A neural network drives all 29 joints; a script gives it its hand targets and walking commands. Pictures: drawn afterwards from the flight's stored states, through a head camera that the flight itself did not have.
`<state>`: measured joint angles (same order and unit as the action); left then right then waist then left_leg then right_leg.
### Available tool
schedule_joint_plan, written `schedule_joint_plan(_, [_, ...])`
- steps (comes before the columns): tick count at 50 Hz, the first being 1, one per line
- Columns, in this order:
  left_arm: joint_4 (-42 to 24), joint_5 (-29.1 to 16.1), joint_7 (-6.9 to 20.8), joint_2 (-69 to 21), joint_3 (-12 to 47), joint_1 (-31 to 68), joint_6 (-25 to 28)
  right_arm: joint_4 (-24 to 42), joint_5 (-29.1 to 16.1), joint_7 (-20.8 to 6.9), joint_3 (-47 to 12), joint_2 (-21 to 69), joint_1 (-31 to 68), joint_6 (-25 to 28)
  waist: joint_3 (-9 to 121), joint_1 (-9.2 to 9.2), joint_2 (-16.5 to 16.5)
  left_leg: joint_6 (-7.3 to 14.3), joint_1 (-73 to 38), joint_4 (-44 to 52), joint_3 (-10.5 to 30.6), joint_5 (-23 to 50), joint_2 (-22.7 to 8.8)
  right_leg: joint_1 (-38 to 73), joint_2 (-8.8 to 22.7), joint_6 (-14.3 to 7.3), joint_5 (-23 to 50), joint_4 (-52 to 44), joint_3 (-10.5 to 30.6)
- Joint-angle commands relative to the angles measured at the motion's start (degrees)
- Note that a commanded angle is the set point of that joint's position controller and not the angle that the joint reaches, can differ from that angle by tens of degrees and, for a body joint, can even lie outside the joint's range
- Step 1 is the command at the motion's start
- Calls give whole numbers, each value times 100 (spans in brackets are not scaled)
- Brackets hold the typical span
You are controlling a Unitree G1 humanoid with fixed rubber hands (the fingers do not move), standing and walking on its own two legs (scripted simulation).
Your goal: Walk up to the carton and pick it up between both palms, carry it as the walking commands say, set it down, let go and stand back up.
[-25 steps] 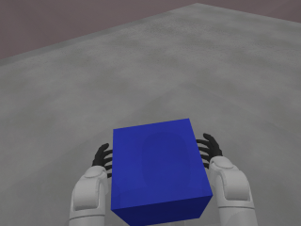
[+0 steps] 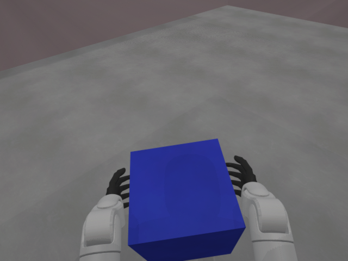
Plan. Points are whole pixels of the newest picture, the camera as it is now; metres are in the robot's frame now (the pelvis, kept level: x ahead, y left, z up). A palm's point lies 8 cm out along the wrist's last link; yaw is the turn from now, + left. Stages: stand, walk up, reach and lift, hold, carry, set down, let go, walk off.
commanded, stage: carry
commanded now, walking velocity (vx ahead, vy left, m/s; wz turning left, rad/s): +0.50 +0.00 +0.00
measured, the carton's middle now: (183, 205) +0.29 +0.00 -0.02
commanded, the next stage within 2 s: none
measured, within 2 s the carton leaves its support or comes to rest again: neither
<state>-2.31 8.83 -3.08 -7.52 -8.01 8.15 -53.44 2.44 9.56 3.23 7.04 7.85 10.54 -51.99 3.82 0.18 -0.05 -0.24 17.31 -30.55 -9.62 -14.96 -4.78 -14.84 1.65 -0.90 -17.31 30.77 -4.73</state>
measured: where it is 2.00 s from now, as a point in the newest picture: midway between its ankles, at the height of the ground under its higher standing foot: (194, 141)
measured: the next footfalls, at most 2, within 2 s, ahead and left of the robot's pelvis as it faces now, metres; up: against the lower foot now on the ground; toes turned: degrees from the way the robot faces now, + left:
right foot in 0.50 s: +0.26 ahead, -0.08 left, +0.00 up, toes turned -9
left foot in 0.92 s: +0.66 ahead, +0.06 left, +0.00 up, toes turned +10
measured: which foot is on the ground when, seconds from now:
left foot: down 0.00-0.50, up 0.52-0.90, down 0.92-1.00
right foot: down 0.00-0.30, up 0.32-0.48, down 0.50-0.96, up 0.98-1.00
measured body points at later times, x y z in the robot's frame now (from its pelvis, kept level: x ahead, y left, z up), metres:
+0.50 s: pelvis +0.18 -0.01 +0.00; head +0.21 -0.02 +0.45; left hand +0.47 +0.13 +0.05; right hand +0.47 -0.17 +0.06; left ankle +0.03 +0.12 -0.73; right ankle +0.22 -0.08 -0.74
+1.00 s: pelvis +0.53 -0.02 -0.01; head +0.54 -0.03 +0.44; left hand +0.82 +0.11 +0.04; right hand +0.80 -0.20 +0.06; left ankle +0.62 +0.05 -0.74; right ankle +0.28 -0.08 -0.64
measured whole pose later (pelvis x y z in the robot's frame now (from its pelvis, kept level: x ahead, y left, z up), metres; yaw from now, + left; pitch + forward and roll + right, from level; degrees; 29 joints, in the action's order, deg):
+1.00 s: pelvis +0.53 -0.02 -0.01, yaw -2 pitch +2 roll +3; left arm -18.1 6.8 -4.1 -7.7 -8.6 9.5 -71.0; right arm 16.5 6.9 6.2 5.7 8.2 12.7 -68.7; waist 1.1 3.1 2.4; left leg 5.9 24.0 -30.4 -15.9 -8.6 -0.2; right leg -3.6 1.0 -2.8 -23.1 57.1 -4.5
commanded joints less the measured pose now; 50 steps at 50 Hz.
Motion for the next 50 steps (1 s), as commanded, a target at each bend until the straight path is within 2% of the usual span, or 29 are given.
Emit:
schedule_joint_plan(1, [-1497, -2063, 1164, -4633, 3704, 3481, -58, 827, -1724, -959, -3324, 4834, 2755, -195, 557, 0, -75, 56, -276, 1183, 655, -2406, -457, -307, 368, -253, -2145, -1090, 556])
schedule_joint_plan(5, [-1021, -1880, 1113, -4280, 3408, 2943, -329, 224, -1462, -930, -2909, 4519, 2025, -480, 1043, 29, 37, 59, -573, 703, 539, -1503, -384, 150, 576, -419, -1442, -1044, 776])
schedule_joint_plan(9, [11, -1385, 1231, -4185, 2896, 2622, -110, -722, -1067, -1023, -2556, 4568, 1841, -293, 304, -74, 996, -169, 793, -116, -287, -1273, 149, 1105, 1157, -832, -1895, -1991, 1741])
schedule_joint_plan(12, [-760, -1872, 1256, -4652, 3444, 3409, -17, 171, -1577, -1080, -3077, 5049, 2600, -198, 107, -7, 467, -79, 187, 795, -243, -825, 161, 1011, 939, -743, -301, -1296, 1137])
schedule_joint_plan(13, [-802, -1928, 1237, -4715, 3506, 3546, -45, 191, -1611, -1094, -3071, 5078, 2673, -208, 318, 38, 38, -14, -580, 1013, -57, -533, 96, 619, 642, -553, 379, -646, 602])
schedule_joint_plan(14, [-1283, -2181, 1206, -4815, 3778, 3795, -125, 571, -1833, -1090, -3243, 5082, 2668, -266, 711, 163, -705, 196, -1801, 1288, 685, -124, -266, -260, 370, -260, 1069, 371, 69])
schedule_joint_plan(15, [-2514, -2800, 1151, -4977, 4441, 4221, -366, 1583, -2410, -1052, -3794, 5133, 2755, -470, 949, 235, -1875, 567, -3072, 1527, 1913, 1208, -1006, -1606, 9, 0, 201, 1254, -355])
schedule_joint_plan(16, [-3030, -3093, 1079, -4963, 4684, 4383, -674, 2016, -2785, -995, -4006, 5145, 2789, -750, 866, 235, -2082, 965, -3888, 1567, 2643, 2615, -1583, -2759, -254, -27, -1170, 1570, -380])
schedule_joint_plan(17, [-2437, -2838, 1027, -4793, 4400, 3946, -859, 1532, -2632, -946, -3746, 4986, 2355, -925, 910, 239, -1430, 1161, -4235, 1408, 2719, 3414, -1845, -3176, -90, -152, -1595, 1699, -191])
schedule_joint_plan(19, [-1819, -2517, 1065, -4631, 4197, 2832, -1028, 1387, -2389, -973, -3776, 4814, 1746, -1138, 1190, 272, -630, 936, -4492, 1098, 2028, 3983, -1704, -3022, 8, -229, -1333, 1256, -218])
schedule_joint_plan(21, [-1639, -2380, 1133, -4741, 4090, 2363, -1151, 1617, -2372, -1061, -3968, 4875, 1850, -1333, 1251, 225, -651, 583, -4135, 931, 1265, 4354, -1356, -2373, -156, -196, -380, 306, -443])
schedule_joint_plan(23, [-1523, -2287, 1151, -4952, 4028, 2179, -1190, 1653, -2376, -1130, -3997, 5017, 2119, -1439, 1431, -118, -649, 273, -2613, 255, 90, 4810, -919, -108, -559, -214, 795, -959, -990])
schedule_joint_plan(24, [-1611, -2280, 1159, -5076, 4020, 2333, -1169, 1633, -2379, -1140, -3966, 5054, 2066, -1441, 1810, -227, -425, 122, -1547, -644, -334, 4348, -674, 1607, -614, -253, 1427, -1214, -1158])
schedule_joint_plan(25, [-1755, -2312, 1167, -5145, 4079, 2316, -1148, 1712, -2424, -1143, -4004, 5069, 2196, -1430, 2187, -363, 13, -2, -138, -1690, -352, 2971, -456, 3112, -25, -390, 952, -1128, -415])
schedule_joint_plan(26, [-2018, -2348, 1186, -5154, 4170, 2572, -1140, 1932, -2515, -1189, -4119, 5170, 2468, -1463, 2196, -350, 1627, -169, 958, -2913, -294, -164, 123, 3288, 1494, -619, 194, -1882, 2063])
schedule_joint_plan(27, [-1543, -2074, 1179, -5019, 3805, 2842, -1068, 1490, -2359, -1227, -3865, 5083, 2592, -1421, 1907, -215, 1526, -41, 1753, -3594, 442, -1406, 421, 3211, 2057, -1340, 961, -2106, 3585])
schedule_joint_plan(28, [-953, -1677, 1202, -4843, 3327, 2995, -898, 603, -1865, -1247, -3371, 4977, 2403, -1213, 1549, -129, 717, 118, 2360, -4189, 781, -1479, -40, 3377, 2236, -1474, 1020, -1842, 3126])
schedule_joint_plan(29, [-827, -1663, 1239, -4915, 3360, 3103, -691, 188, -1542, -1249, -3111, 5032, 2108, -938, 1244, -69, 130, 188, 2738, -4276, 926, -1310, -168, 3430, 2031, -1313, 1548, -1683, 2430])
schedule_joint_plan(31, [-1980, -2380, 1263, -5387, 4211, 3451, -526, 1279, -2056, -1214, -3740, 5385, 2330, -704, 876, -84, -277, 156, 2669, -3550, 957, -640, -290, 3028, 1665, -918, 2214, -1784, 1678])
schedule_joint_plan(33, [-2706, -2805, 1252, -5582, 4604, 3846, -810, 1730, -2464, -1116, -3999, 5657, 2433, -935, 951, -102, 11, 69, 2430, -2993, 763, -163, -300, 2921, 1553, -805, 2199, -1944, 1169])
schedule_joint_plan(36, [-2532, -2743, 1295, -5122, 4462, 3057, -1240, 1712, -2310, -994, -3971, 5300, 1787, -1301, 856, -65, 430, -107, 2148, -1887, 345, 409, -163, 2606, 1324, -900, 2818, -2092, 578])
schedule_joint_plan(41, [-2098, -2642, 1437, -4844, 4112, 2659, -1635, 1713, -2274, -1005, -4059, 5164, 1931, -1660, 425, -53, 716, 73, 1218, 42, -645, 1175, 424, 2282, 903, -515, 5218, -1957, -249])
schedule_joint_plan(44, [-2185, -2666, 1446, -4901, 4024, 2813, -1713, 1827, -2506, -1020, -4193, 5277, 2240, -1739, 1109, 63, 1119, 209, -336, 216, -1007, 1152, 849, 2276, 877, -351, 6876, -795, -602])
schedule_joint_plan(45, [-2289, -2678, 1447, -4875, 4063, 2898, -1732, 1851, -2543, -1023, -4204, 5318, 2293, -1749, 1493, 219, 1101, 207, -1169, 556, -1075, 1028, 920, 2154, 772, -282, 6683, 217, -797])
schedule_joint_plan(46, [-2370, -2659, 1443, -4799, 4062, 3045, -1739, 1879, -2513, -1050, -4170, 5355, 2427, -1750, 1841, 373, 836, 206, -2247, 646, -521, 581, 533, 1393, 582, -207, 5478, 1439, -815])
schedule_joint_plan(47, [-2462, -2659, 1431, -4750, 4115, 3272, -1770, 1816, -2480, -1088, -4097, 5384, 2432, -1745, 2022, 452, -66, 667, -3025, 931, 1514, -582, -627, 52, 168, -188, 4014, 2779, -662])
schedule_joint_plan(48, [-2477, -2653, 1409, -4830, 4192, 3558, -1763, 1593, -2507, -1118, -3979, 5275, 2488, -1700, 1977, 280, -1787, 1514, -3571, 1843, 3930, 298, -1846, -1518, -733, -73, -244, 4131, -134])
schedule_joint_plan(49, [-2246, -2647, 1396, -4839, 4200, 3553, -1715, 1693, -2649, -1141, -4072, 5396, 2584, -1689, 1945, 177, -1191, 1644, -3552, 1824, 3812, 1271, -2080, -1788, -363, -221, -822, 4947, 573])
schedule_joint_plan(50, [-2186, -2644, 1390, -4995, 4196, 3311, -1652, 1782, -2699, -1163, -4075, 5469, 2490, -1682, 1944, 232, -646, 1472, -3439, 1536, 3068, 2143, -1888, -1850, -61, -297, -662, 5049, 730])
